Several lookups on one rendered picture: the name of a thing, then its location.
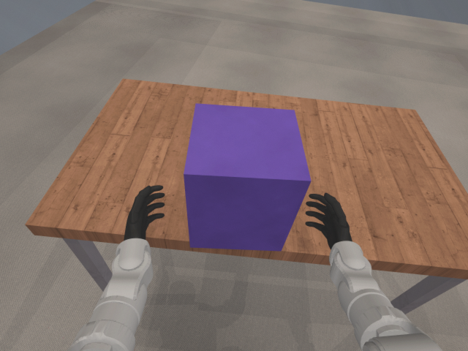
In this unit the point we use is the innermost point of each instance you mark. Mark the carton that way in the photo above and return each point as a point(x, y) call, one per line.
point(245, 177)

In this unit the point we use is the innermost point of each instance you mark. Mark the table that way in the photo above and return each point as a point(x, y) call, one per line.
point(405, 206)

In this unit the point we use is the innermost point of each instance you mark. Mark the left robot hand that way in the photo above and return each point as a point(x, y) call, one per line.
point(138, 219)

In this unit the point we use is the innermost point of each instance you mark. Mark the robot left forearm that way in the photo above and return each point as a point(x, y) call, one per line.
point(117, 314)

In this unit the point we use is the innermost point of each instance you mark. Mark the robot right forearm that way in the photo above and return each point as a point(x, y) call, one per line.
point(366, 306)

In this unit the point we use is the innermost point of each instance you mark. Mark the robot right upper arm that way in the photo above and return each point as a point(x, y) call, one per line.
point(406, 342)

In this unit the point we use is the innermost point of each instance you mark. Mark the right robot hand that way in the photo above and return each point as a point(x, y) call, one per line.
point(335, 227)

